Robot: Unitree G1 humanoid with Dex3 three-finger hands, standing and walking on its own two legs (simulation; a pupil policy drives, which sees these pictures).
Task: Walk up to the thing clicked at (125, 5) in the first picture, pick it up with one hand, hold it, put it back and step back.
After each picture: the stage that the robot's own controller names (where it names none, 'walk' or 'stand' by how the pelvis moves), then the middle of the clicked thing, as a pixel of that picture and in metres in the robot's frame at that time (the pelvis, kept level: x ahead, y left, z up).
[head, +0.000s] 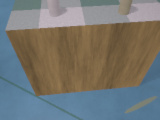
stand; (125, 3) +0.88 -0.23 +0.03
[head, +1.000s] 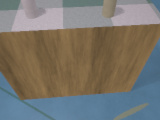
rise first; (109, 4) +0.79 -0.09 +0.05
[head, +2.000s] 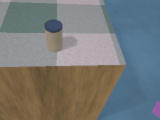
walk; (54, 36) +0.52 +0.14 +0.05
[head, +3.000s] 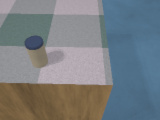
stand; (37, 52) +0.46 +0.21 +0.04
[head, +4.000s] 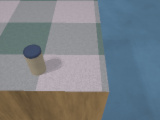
stand; (35, 60) +0.45 +0.21 +0.02
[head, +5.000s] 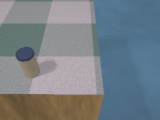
stand; (28, 63) +0.43 +0.23 +0.02
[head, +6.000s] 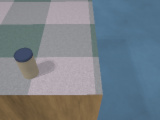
stand; (27, 64) +0.43 +0.24 +0.02
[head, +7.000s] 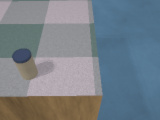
rise first; (26, 64) +0.42 +0.24 +0.02
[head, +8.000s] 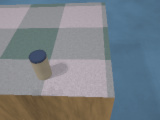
rise first; (41, 65) +0.43 +0.22 +0.02
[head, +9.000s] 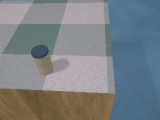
go down; (43, 60) +0.44 +0.22 +0.03
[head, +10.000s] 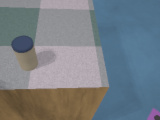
go down; (26, 54) +0.44 +0.19 +0.04
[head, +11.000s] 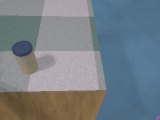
approach; (26, 58) +0.44 +0.21 +0.04
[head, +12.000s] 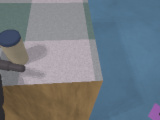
close in; (14, 49) +0.44 +0.22 +0.07
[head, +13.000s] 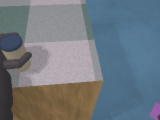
lift; (16, 54) +0.43 +0.21 +0.07
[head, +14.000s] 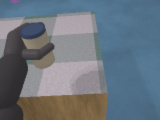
lift; (39, 46) +0.35 +0.14 +0.23
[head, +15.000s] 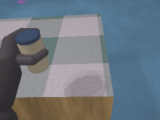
hold; (33, 51) +0.34 +0.17 +0.22
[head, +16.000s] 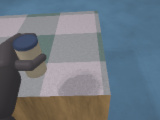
hold; (31, 57) +0.34 +0.17 +0.20
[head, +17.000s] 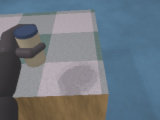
crouch; (31, 46) +0.38 +0.18 +0.20
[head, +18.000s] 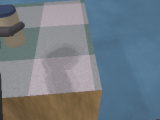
lower; (10, 27) +0.46 +0.22 +0.21
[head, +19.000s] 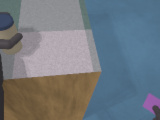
lower; (7, 35) +0.48 +0.22 +0.09
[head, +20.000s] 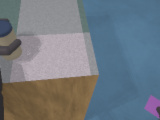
lower; (6, 41) +0.46 +0.22 +0.08
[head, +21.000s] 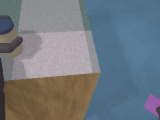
lower; (7, 38) +0.47 +0.22 +0.08
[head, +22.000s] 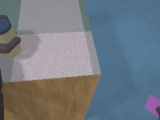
lower; (5, 38) +0.47 +0.23 +0.09
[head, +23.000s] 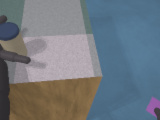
withdraw; (12, 43) +0.46 +0.21 +0.08
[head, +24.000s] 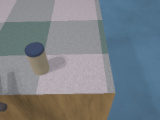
sink last; (38, 59) +0.43 +0.20 +0.05
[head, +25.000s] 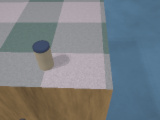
stand; (43, 56) +0.47 +0.21 +0.03
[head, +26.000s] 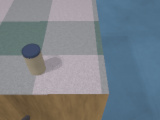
stand; (34, 60) +0.44 +0.21 +0.03
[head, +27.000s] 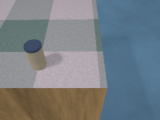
walk; (35, 55) +0.47 +0.21 +0.03
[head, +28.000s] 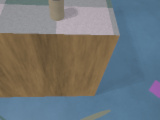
walk; (56, 5) +0.68 +0.13 +0.04
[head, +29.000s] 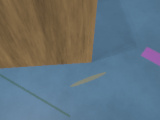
walk; out of the picture +1.01 +0.25 +0.06
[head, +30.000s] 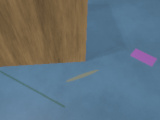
stand; out of the picture +1.19 +0.26 +0.04
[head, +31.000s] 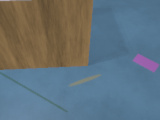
stand; out of the picture +1.17 +0.23 +0.02
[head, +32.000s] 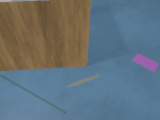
stand; out of the picture +1.15 +0.25 +0.02
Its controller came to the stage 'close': yes
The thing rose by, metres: 0.20
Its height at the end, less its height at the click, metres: +0.00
